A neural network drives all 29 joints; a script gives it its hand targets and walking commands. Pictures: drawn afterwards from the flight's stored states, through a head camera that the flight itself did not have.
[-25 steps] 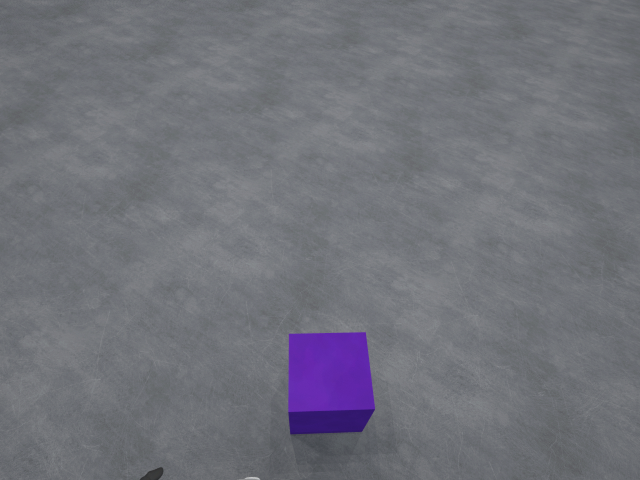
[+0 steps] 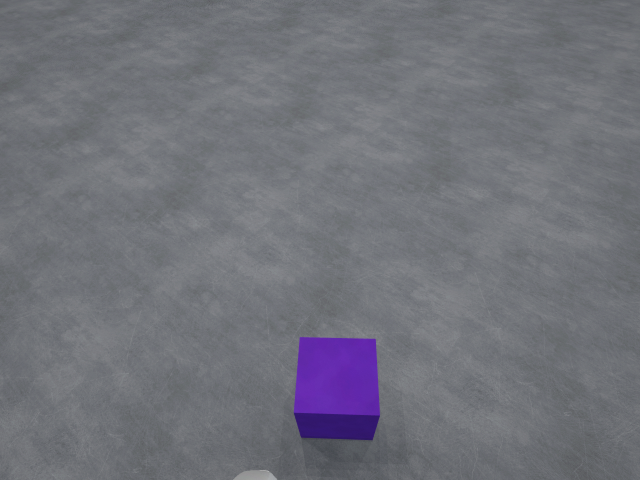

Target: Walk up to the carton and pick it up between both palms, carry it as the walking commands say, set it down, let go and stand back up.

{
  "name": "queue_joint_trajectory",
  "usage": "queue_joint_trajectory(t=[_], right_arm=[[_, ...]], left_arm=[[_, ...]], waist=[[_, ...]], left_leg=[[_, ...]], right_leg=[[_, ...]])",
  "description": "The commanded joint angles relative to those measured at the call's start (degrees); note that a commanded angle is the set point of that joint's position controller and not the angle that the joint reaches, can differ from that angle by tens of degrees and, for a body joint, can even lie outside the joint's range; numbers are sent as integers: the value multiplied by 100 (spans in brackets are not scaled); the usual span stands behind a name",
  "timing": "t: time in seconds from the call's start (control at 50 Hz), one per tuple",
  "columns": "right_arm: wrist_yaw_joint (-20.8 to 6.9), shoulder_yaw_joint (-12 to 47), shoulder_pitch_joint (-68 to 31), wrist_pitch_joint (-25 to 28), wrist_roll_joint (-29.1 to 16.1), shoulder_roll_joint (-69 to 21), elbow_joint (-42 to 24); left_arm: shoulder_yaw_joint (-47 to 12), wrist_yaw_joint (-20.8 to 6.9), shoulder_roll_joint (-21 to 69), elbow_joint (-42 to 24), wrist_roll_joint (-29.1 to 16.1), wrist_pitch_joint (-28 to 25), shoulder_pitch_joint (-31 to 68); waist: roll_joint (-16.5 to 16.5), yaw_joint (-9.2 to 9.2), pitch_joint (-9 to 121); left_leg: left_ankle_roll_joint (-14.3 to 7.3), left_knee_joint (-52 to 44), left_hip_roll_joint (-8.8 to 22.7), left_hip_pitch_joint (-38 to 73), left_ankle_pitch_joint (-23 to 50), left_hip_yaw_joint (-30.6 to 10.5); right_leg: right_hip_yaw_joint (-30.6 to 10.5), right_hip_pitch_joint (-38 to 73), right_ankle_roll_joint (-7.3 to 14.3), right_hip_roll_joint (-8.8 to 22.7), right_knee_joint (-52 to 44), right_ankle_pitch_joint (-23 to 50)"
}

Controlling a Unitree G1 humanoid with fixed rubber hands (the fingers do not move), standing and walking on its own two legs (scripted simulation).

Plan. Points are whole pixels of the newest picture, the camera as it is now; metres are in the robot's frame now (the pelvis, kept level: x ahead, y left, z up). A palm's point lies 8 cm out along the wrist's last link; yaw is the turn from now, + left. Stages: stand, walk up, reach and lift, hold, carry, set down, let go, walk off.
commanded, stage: walk up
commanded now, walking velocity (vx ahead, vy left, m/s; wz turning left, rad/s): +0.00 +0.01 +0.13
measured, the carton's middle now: (337, 389) +0.45 -0.02 -0.64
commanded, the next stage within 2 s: stand in 1.32 s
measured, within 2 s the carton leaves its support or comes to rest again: neither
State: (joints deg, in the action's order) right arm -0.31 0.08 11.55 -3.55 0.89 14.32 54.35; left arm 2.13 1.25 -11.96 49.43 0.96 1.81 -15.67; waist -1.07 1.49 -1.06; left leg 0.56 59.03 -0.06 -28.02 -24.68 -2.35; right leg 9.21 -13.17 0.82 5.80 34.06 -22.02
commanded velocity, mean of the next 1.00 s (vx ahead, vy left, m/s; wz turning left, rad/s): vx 0.07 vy -0.03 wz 0.01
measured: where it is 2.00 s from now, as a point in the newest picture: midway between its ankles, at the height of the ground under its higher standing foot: outside the picture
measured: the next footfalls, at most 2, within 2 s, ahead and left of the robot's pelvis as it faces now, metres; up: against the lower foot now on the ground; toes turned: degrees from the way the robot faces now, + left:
left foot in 0.16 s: +0.06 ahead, +0.15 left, +0.00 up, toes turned +0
left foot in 1.20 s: +0.10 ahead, +0.12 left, +0.00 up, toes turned -6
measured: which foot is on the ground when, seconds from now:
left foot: up 0.00-0.14, down 0.16-0.92, up 0.94-1.00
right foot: down 0.00-1.00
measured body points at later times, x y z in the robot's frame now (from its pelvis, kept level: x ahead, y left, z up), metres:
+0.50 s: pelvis -0.02 +0.03 +0.00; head -0.01 +0.04 +0.45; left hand +0.02 +0.28 -0.15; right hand +0.07 -0.21 -0.13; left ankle +0.02 +0.15 -0.73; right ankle -0.06 -0.07 -0.73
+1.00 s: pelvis +0.00 -0.01 +0.00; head +0.01 -0.01 +0.45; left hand +0.03 +0.23 -0.14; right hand +0.04 -0.26 -0.14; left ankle +0.02 +0.14 -0.71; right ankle -0.06 -0.11 -0.73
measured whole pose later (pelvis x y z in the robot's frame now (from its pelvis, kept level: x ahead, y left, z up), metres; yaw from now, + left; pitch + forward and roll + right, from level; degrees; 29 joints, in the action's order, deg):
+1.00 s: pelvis +0.00 -0.01 +0.00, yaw +0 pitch +1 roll +1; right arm 0.9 0.1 17.9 -1.4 1.8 12.5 54.4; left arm 2.1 -0.2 -11.8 52.3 1.1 -0.5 -19.7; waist 1.4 0.9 1.0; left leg 1.1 41.9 1.9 -22.5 -20.5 -1.6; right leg 7.2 -8.7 0.9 2.6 28.4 -20.7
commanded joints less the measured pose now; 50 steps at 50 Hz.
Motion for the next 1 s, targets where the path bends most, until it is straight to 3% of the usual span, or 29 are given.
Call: queue_joint_trajectory(t=[0.0,0.04,0.08,0.12,0.14,0.16,0.18,0.22,0.32,0.4,0.44,0.48,0.62,0.64,0.66,0.68,0.7,0.72,0.78,0.8,0.82,0.84,0.86,0.88,0.9,0.92,0.94,0.96,0.98], right_arm=[[-42,-229,-424,40,-92,192,-565],[-16,-160,-484,63,-88,116,-559],[-2,-123,-223,170,-22,74,-487],[64,-86,218,261,9,51,-229],[82,-148,487,308,32,245,-162],[90,-228,568,354,31,693,-174],[138,-275,726,411,40,898,-232],[209,-272,473,407,64,818,-134],[207,-256,80,321,-7,484,-225],[130,-110,-3,313,-34,79,-300],[113,-67,54,281,-38,109,-266],[121,-101,99,320,-17,214,-256],[158,-147,276,403,17,301,-229],[132,-160,626,386,12,291,-113],[196,-356,1096,337,112,678,-25],[203,-391,1149,326,183,884,-25],[264,-468,1116,326,220,1102,-122],[282,-474,963,348,185,1104,-101],[277,-488,733,423,194,1053,-99],[245,-459,467,428,185,946,-135],[216,-423,343,383,192,804,-175],[200,-454,322,389,122,849,-191],[185,-404,385,397,86,618,-111],[164,-314,271,483,45,236,-263],[164,-207,120,467,95,-127,-333],[131,-295,-272,353,178,71,-373],[65,-235,-137,353,72,106,-415],[38,-234,57,396,39,190,-365],[59,-245,119,305,64,146,-248]], left_arm=[[122,125,-859,-105,93,-199,-386],[157,110,-909,-113,95,-163,-304],[167,75,-881,-102,65,-112,-209],[170,51,-860,20,24,-88,-228],[150,42,-706,-7,15,-84,-269],[163,33,-504,-82,-10,-43,-350],[97,31,-430,-151,-41,36,-515],[103,27,-455,-73,-19,28,-444],[84,71,-498,112,34,-38,-875],[22,82,-629,211,93,-86,-802],[77,64,-776,101,136,-99,-358],[50,67,-701,150,125,-122,-406],[109,47,-601,211,57,-56,-457],[103,17,-560,304,54,-18,-705],[185,-88,-730,196,124,57,-405],[122,-123,-566,97,129,82,-246],[117,-170,-538,74,132,74,-181],[145,-205,-649,-3,150,53,35],[142,-262,-530,150,65,-72,-371],[142,-275,-383,240,41,-72,-490],[99,-268,-293,272,2,-101,-605],[88,-237,-269,402,-42,-152,-906],[131,-167,-397,463,-3,-192,-1158],[210,-138,-679,532,46,-302,-1644],[258,-95,-1182,521,119,-394,-1934],[326,-38,-1401,632,106,-393,-1946],[242,-41,-1071,607,108,-392,-1354],[168,-14,-762,489,91,-389,-942],[85,3,-624,360,106,-405,-797]], waist=[[1444,16,251],[1678,46,269],[1506,-27,563],[955,-227,513],[655,-258,701],[-701,-214,722],[-947,-305,723],[-1340,-197,318],[-992,-12,335],[250,-93,173],[719,-195,-94],[613,-212,8],[76,-153,97],[613,-251,561],[595,-410,234],[-219,-525,-6],[-1039,-581,-157],[-1006,-527,-603],[-956,-292,-175],[-1241,-188,-51],[-992,-68,-55],[-1207,129,-50],[-907,220,240],[67,442,495],[854,545,228],[100,517,26],[728,235,32],[1001,30,-324],[605,-42,-639]], left_leg=[[229,-648,109,-355,153,411],[160,-1441,112,-42,265,517],[96,-2211,-33,793,643,736],[28,-3716,-2,1640,1933,711],[-109,-3691,308,2028,2547,222],[-381,-3951,1194,2310,3912,-1011],[-802,-4038,1577,2065,3814,-1781],[-854,-4103,1344,1852,3750,-1674],[-568,-4026,868,981,2275,-1177],[-191,-3336,66,900,1552,-218],[-107,-3213,18,990,1758,-14],[-148,-3290,82,1152,1993,31],[-189,-3441,394,1178,2637,-304],[-251,-3428,416,1405,80,-269],[-435,-3415,745,1645,-1035,-880],[-621,-4117,1138,1602,-2176,-1700],[-771,-4724,1701,1659,-2468,-2452],[-976,-4984,2007,1310,-2263,-2963],[-827,-5044,1827,765,-1117,-2152],[-697,-4852,1463,616,-619,-1518],[-513,-4643,1099,440,-243,-1109],[-443,-4209,935,143,-50,-743],[-254,-3755,612,-244,299,-477],[-28,-2673,172,-663,52,184],[128,-1598,-249,-1316,-656,577],[170,-1092,230,-1229,-448,290],[165,-1100,435,-1189,23,143],[193,-1059,350,-1063,319,274],[203,-1004,312,-796,601,269]], right_leg=[[-488,1206,639,1290,-1079,4048],[-460,1056,646,1283,-982,4134],[-405,856,587,1203,-819,3843],[-355,573,233,940,-548,2638],[-280,357,85,688,-321,1843],[-35,-237,-136,49,174,273],[-377,-262,-197,-277,321,-792],[-598,-331,-218,-400,308,-816],[-577,765,-94,-266,-801,389],[-1043,711,114,587,-1737,497],[-1086,400,190,738,-2023,231],[-962,501,188,669,-1844,882],[-564,467,119,336,-1325,652],[-477,378,200,149,-1223,-1136],[-377,-522,114,-76,-528,-1636],[-420,-1071,3,-290,148,-1542],[-399,-1383,-45,-494,990,-945],[-855,-1780,-72,-399,1710,-730],[-994,-857,5,-285,1273,-769],[-820,-287,1,-419,719,-646],[-516,208,-77,-714,-141,-335],[-329,806,-95,-750,-921,163],[-369,1847,-64,-510,-1336,329],[-1405,2406,77,584,-2075,-314],[-2829,2292,280,2031,-2626,17],[-2989,1775,592,2472,-2493,1104],[-2362,1929,776,1878,-2408,566],[-1789,1584,586,1432,-2348,1185],[-1493,1090,358,1384,-2061,3107]])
